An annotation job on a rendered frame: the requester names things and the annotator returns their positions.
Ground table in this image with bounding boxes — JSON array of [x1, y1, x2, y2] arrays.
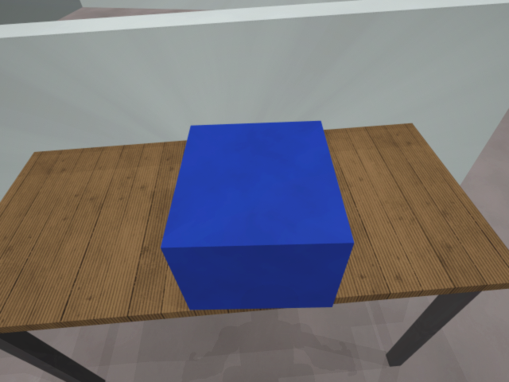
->
[[0, 123, 509, 382]]

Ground carton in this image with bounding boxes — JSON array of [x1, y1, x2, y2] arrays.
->
[[161, 121, 354, 310]]

